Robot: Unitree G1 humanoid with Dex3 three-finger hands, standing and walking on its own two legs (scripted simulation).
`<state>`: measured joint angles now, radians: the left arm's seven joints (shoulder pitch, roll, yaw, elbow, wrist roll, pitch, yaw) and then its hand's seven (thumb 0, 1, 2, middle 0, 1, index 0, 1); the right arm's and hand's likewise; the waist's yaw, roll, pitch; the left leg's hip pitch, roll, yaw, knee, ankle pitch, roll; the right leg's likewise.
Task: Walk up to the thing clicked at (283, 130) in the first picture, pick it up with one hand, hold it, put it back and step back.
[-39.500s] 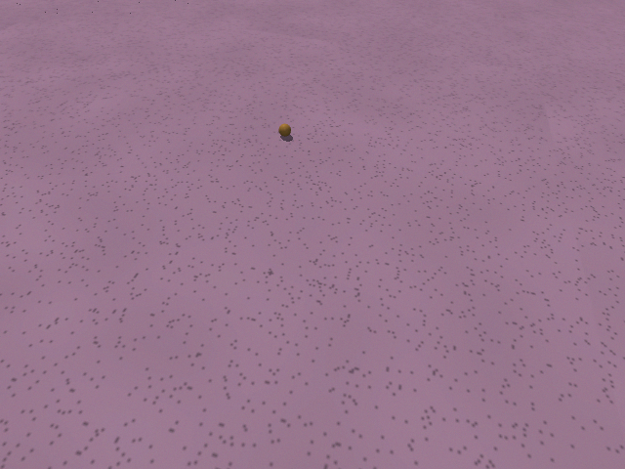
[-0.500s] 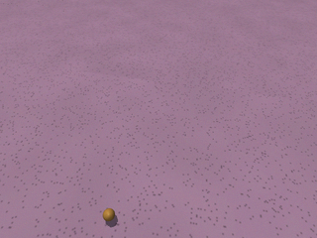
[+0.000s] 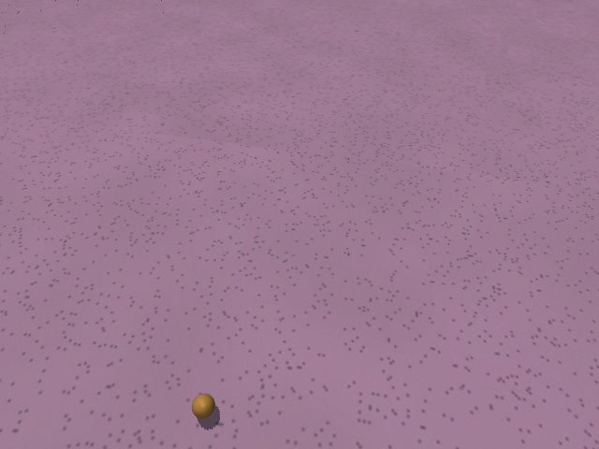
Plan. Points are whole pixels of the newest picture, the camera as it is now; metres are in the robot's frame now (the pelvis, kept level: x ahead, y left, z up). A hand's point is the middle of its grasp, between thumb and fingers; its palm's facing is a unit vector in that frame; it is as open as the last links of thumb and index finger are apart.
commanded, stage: stand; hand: left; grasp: from above
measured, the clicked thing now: (203, 405) +0.39 +0.27 -0.75
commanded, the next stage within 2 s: step back in 0.52 s
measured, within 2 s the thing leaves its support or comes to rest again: neither
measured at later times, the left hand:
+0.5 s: hand out of the picture +0.07 +0.25 -0.16, palm faces +0.00 -0.94 -0.34, open 7.4 cm
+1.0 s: hand out of the picture +0.06 +0.30 -0.18, palm faces -0.05 -0.93 -0.37, open 7.4 cm
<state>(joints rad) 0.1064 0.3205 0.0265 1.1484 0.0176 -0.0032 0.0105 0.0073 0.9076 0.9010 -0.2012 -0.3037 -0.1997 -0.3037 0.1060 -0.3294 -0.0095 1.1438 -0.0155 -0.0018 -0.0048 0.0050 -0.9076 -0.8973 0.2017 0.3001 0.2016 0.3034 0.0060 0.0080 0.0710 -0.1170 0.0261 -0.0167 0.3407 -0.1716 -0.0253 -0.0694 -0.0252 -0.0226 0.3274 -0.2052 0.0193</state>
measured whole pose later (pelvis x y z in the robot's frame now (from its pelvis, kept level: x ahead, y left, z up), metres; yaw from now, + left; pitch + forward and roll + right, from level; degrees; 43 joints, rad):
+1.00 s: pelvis -0.07 +0.04 -0.02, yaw -2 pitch -2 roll -1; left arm 0.05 0.41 0.06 0.89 0.01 0.06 0.03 0.01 0.91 0.90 -0.20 -0.30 -0.20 -0.30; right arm 0.14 -0.34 -0.05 0.93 -0.03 0.04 0.00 0.01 -0.91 -0.90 0.20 0.30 0.20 0.30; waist -0.01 -0.05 0.20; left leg -0.33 0.00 0.01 0.60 -0.25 0.05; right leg -0.47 0.11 0.16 1.18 -0.52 -0.01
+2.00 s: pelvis -0.36 +0.01 -0.03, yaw -4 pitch -3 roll -1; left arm 0.19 0.37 0.07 0.86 0.04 0.04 0.00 0.01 0.91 0.90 -0.20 -0.30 -0.20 -0.30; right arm 0.09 -0.40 -0.06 0.82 -0.01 0.06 -0.01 0.00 -0.90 -0.90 0.20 0.30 0.20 0.30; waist 0.01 0.05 0.18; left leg -0.49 0.02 -0.08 0.82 -0.38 0.00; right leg -0.26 0.04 0.02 0.70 -0.39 -0.01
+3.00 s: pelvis -0.66 +0.01 -0.02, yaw +2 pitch -3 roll +1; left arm 0.23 0.40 0.07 0.94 0.04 0.03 0.00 0.01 0.91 0.90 -0.20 -0.30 -0.20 -0.30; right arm 0.26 -0.37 -0.06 0.99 -0.04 0.02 0.02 0.01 -0.91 -0.90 0.20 0.30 0.20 0.30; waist 0.02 -0.02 0.07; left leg -0.22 -0.04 -0.02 0.60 -0.33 0.03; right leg -0.37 -0.03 0.02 0.79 -0.46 -0.02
